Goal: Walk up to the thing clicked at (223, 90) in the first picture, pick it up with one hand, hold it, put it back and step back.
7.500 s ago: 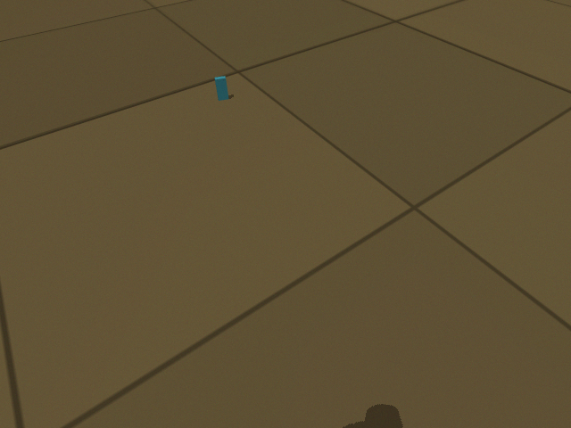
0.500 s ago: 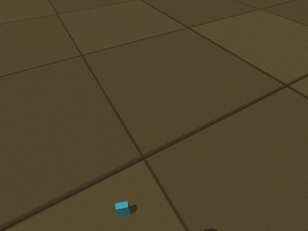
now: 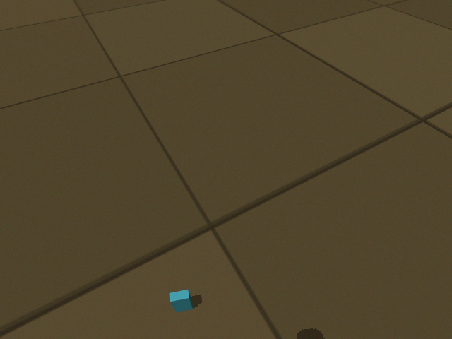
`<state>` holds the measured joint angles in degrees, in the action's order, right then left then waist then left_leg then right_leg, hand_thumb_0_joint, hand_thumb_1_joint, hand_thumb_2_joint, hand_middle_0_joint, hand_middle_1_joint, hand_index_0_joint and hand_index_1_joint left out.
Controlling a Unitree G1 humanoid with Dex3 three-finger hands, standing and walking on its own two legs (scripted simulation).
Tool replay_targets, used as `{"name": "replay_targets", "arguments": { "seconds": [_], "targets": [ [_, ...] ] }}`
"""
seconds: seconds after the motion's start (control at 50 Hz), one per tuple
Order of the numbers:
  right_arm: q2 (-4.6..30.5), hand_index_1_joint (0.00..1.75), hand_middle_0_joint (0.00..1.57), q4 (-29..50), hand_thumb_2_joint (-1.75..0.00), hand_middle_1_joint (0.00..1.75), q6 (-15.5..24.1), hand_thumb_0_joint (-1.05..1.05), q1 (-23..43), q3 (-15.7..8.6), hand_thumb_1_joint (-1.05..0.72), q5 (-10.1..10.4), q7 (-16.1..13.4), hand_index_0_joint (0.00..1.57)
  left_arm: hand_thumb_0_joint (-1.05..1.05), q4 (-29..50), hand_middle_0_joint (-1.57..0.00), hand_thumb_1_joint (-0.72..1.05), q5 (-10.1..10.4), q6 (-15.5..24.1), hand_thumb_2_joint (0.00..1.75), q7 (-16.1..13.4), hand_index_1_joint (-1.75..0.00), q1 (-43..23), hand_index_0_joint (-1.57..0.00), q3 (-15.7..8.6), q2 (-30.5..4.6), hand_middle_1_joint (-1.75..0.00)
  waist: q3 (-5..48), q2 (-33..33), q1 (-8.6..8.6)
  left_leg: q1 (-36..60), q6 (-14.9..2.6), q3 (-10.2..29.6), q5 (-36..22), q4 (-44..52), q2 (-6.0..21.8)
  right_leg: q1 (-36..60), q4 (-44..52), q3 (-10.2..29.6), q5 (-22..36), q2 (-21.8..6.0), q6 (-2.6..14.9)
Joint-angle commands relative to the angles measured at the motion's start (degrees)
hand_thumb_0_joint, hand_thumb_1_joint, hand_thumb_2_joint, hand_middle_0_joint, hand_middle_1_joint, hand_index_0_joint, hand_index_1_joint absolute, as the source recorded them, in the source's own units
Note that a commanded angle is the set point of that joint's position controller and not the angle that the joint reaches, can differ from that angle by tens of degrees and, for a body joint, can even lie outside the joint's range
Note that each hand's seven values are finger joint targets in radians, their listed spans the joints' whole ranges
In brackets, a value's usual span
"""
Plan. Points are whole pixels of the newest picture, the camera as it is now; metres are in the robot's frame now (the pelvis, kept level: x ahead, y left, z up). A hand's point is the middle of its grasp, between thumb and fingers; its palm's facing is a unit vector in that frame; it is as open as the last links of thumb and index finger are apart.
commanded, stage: stand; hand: left
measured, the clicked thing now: (181, 301) +0.40 +0.20 -0.71
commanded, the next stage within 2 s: go down in 1.90 s
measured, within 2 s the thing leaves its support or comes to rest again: neither
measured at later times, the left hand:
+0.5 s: hand out of the picture +0.06 +0.25 -0.16, palm faces -0.01 -0.94 -0.34, open 7.4 cm
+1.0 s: hand out of the picture +0.08 +0.25 -0.16, palm faces -0.01 -0.94 -0.34, open 7.4 cm
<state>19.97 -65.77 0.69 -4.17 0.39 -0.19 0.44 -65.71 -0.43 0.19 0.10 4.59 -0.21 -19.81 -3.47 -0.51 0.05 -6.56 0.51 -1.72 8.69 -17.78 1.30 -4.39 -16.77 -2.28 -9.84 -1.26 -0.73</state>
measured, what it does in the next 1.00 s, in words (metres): stands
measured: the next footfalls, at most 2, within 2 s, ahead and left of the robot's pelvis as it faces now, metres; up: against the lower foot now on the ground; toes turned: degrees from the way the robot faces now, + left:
none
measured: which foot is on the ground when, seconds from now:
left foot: down 0.00-1.00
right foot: down 0.00-1.00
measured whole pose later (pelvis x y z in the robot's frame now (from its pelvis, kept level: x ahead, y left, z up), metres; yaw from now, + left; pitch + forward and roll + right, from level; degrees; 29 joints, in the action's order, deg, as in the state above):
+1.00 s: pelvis +0.01 -0.01 +0.00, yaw +1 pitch -2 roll +0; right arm 20.2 -65.1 0.7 -5.4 0.7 -0.3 0.6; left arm -64.9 -0.5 0.4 0.2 6.0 -0.1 -19.9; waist -3.0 -0.4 -0.2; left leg -6.8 0.9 -1.1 9.4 -18.1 1.6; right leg -4.4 -17.0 -2.9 -10.7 -1.0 -0.3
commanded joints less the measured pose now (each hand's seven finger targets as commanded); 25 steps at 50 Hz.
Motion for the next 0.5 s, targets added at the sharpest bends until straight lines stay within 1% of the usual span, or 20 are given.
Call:
{"name": "replay_targets", "arguments": {
  "seconds": [0.0,0.02,0.04,0.1,0.12,0.14,0.16,0.22,0.24,0.26,0.28,0.34,0.36,0.42,0.44,0.46,0.48],
  "targets": [
    [12.1,0.3,0.2,3.2,-0.9,0.3,0.9,0.0,2.8,-2.5,-0.9,-0.3,-0.8,0.2,0.0,3.2,-0.2,0.9,-0.2,1.4,0.9,-0.6,-0.3,-2.2,-0.2,-2.1,-12.3,-0.3,5.0,1.2,0.3,1.5,-1.22,6.1,-5.5,2.7,6.7,-1.5,3.2,5.3,3.9,-6.8,1.09],
    [12.0,0.3,0.2,3.2,-0.9,0.3,0.9,0.0,2.5,-2.4,-0.9,-0.3,-0.7,0.2,0.0,3.2,-0.2,0.9,-0.2,1.5,0.9,-0.6,-0.3,-1.8,-0.2,-2.1,-12.3,-0.3,4.7,1.1,0.16,1.3,-1.29,6.0,-4.8,2.7,6.7,-1.5,3.3,5.5,3.7,-7.0,1.17],
    [12.0,0.3,0.2,3.2,-0.9,0.3,0.9,0.0,2.6,-2.4,-0.9,-0.3,-0.7,0.2,0.0,3.3,-0.2,0.9,-0.1,1.5,0.9,-0.6,-0.3,-2.0,-0.2,-2.0,-12.4,-0.3,4.8,1.0,0.21,1.6,-1.29,6.2,-5.3,2.8,6.8,-1.8,3.3,5.5,3.5,-7.0,1.27],
    [12.1,0.3,0.2,3.1,-0.9,0.3,0.9,0.0,2.3,-2.5,-0.9,-0.4,-0.6,0.2,0.0,3.4,-0.2,0.9,-0.1,1.6,0.9,-0.6,-0.3,-1.9,-0.2,-1.9,-12.1,-0.3,5.0,0.5,0.31,1.1,-1.37,6.0,-5.4,2.3,6.6,-1.3,3.6,5.7,4.7,-7.2,1.27],
    [12.1,0.3,0.2,3.1,-0.9,0.3,0.9,0.0,2.5,-2.4,-0.9,-0.2,-0.6,0.2,0.0,3.3,-0.2,0.9,-0.1,1.6,0.9,-0.6,-0.3,-1.3,-0.2,-1.9,-12.3,-0.3,4.5,0.5,0.16,0.9,-1.3,6.2,-4.3,2.7,6.5,-1.6,3.7,5.7,3.9,-7.0,1.16],
    [11.8,0.3,0.2,3.1,-0.9,0.3,0.9,0.0,2.0,-2.4,-0.9,-0.4,-0.6,0.2,0.0,3.3,-0.2,0.9,-0.1,1.6,0.9,-0.6,-0.3,-1.7,-0.2,-2.1,-12.8,-0.3,4.6,0.9,0.42,0.9,-1.25,6.2,-4.3,2.7,6.6,-1.3,3.4,5.7,3.4,-7.1,1.26],
    [11.9,0.3,0.2,3.0,-0.9,0.3,0.9,0.0,2.0,-2.4,-0.9,-0.4,-0.6,0.2,0.0,3.3,-0.2,0.9,0.0,1.6,0.9,-0.6,-0.3,-1.5,-0.2,-2.1,-12.5,-0.3,4.0,0.6,0.3,0.5,-1.11,6.2,-3.8,2.9,6.4,-2.0,3.6,5.7,2.6,-6.9,1.17],
    [12.0,0.3,0.2,3.1,-0.9,0.3,1.0,0.0,1.9,-2.4,-0.9,-0.4,-0.6,0.2,0.0,3.5,-0.2,0.9,-0.1,1.4,0.9,-0.5,-0.3,-1.4,-0.2,-2.1,-12.5,-0.3,4.5,-0.3,0.22,0.0,-1.21,6.2,-3.7,3.1,6.6,-1.1,3.3,5.7,2.8,-7.0,1.54],
    [12.4,0.3,0.2,3.0,-0.9,0.3,1.1,0.0,2.1,-2.5,-0.9,-0.4,-0.6,0.2,0.0,3.4,-0.2,0.9,-0.1,1.5,0.9,-0.4,-0.3,-0.7,-0.2,-2.0,-12.0,-0.3,4.2,-0.7,-0.09,0.0,-1.17,6.5,-3.0,3.2,6.5,-1.5,3.6,5.8,2.4,-7.0,1.46],
    [12.0,0.3,0.2,3.2,-0.9,0.3,1.0,0.0,1.7,-2.4,-0.9,-0.4,-0.6,0.2,0.0,3.5,-0.2,0.9,-0.3,1.4,0.9,-0.4,-0.3,-1.0,-0.2,-2.0,-12.3,-0.3,4.1,-0.2,0.14,-0.6,-1.23,6.5,-2.6,3.3,6.5,-1.3,3.4,5.5,2.3,-7.0,1.47],
    [12.1,0.3,0.2,3.1,-0.9,0.3,1.0,0.0,2.0,-2.4,-0.9,-0.3,-0.6,0.2,0.0,3.4,-0.2,0.9,-0.2,1.4,0.9,-0.5,-0.3,-0.6,-0.2,-2.1,-12.5,-0.3,3.8,0.0,-0.03,-0.2,-1.13,6.8,-1.8,3.4,6.4,-2.0,3.4,5.5,1.2,-6.7,1.34],
    [12.1,0.3,0.2,3.2,-0.9,0.3,0.9,0.0,1.5,-2.4,-0.9,-0.4,-0.6,0.2,0.0,3.5,-0.2,0.9,-0.2,1.4,0.9,-0.5,-0.3,-0.9,-0.2,-2.1,-12.5,-0.3,3.9,0.5,0.16,-0.2,-1.16,6.7,-1.5,3.1,6.4,-2.6,3.3,5.5,0.0,-6.9,1.45],
    [12.2,0.3,0.2,3.0,-0.9,0.3,0.9,0.0,1.0,-2.3,-0.9,-0.4,-0.6,0.2,0.0,3.5,-0.2,0.9,-0.2,1.4,0.9,-0.4,-0.3,-1.0,-0.2,-2.1,-12.3,-0.3,3.8,0.1,0.23,-1.0,-1.3,6.8,-1.0,3.3,6.4,-1.9,3.5,5.8,0.7,-7.0,1.56],
    [12.2,0.3,0.2,3.3,-0.9,0.3,1.0,0.0,1.7,-2.4,-0.9,-0.3,-0.6,0.2,0.0,3.5,-0.2,0.9,-0.2,1.6,0.9,-0.4,-0.3,-0.1,-0.2,-2.0,-12.3,-0.3,5.0,0.6,-0.12,0.4,-1.35,6.8,-4.4,2.4,6.6,-1.6,3.0,5.4,2.5,-7.0,1.4],
    [12.1,0.3,0.2,3.3,-0.9,0.3,1.0,0.0,1.4,-2.3,-0.9,-0.4,-0.6,0.2,0.0,3.6,-0.2,0.9,-0.2,1.6,0.9,-0.5,-0.3,-0.5,-0.2,-2.0,-12.4,-0.3,5.0,0.9,0.17,0.4,-1.27,6.8,-4.6,2.2,6.6,-1.8,3.2,5.7,2.7,-7.1,1.38],
    [12.4,0.3,0.2,3.3,-0.9,0.3,1.0,0.0,1.3,-2.4,-0.9,-0.3,-0.7,0.2,0.0,3.7,-0.2,0.9,-0.3,1.7,0.9,-0.5,-0.3,-0.2,-0.2,-2.0,-12.3,-0.3,5.4,0.6,0.05,0.7,-1.41,6.6,-5.2,1.9,6.7,-1.3,3.1,5.7,4.1,-7.2,1.38],
    [12.2,0.3,0.2,3.1,-0.9,0.3,1.0,0.0,1.1,-2.3,-0.9,-0.3,-0.7,0.2,0.0,3.6,-0.2,0.9,-0.2,1.6,0.9,-0.5,-0.3,-0.3,-0.2,-2.0,-12.5,-0.3,4.9,0.5,0.15,0.4,-1.32,6.8,-4.9,2.2,6.5,-1.5,3.0,5.7,4.1,-7.2,1.38]
  ]
}}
